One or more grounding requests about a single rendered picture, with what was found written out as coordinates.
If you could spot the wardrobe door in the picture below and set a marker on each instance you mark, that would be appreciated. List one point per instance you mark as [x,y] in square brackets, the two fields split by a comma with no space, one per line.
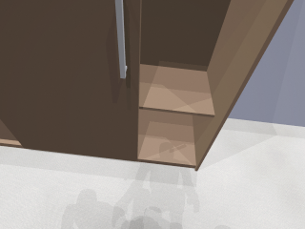
[5,132]
[60,84]

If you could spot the handle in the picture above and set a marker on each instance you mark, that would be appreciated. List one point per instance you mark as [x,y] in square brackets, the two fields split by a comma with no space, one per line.
[119,11]

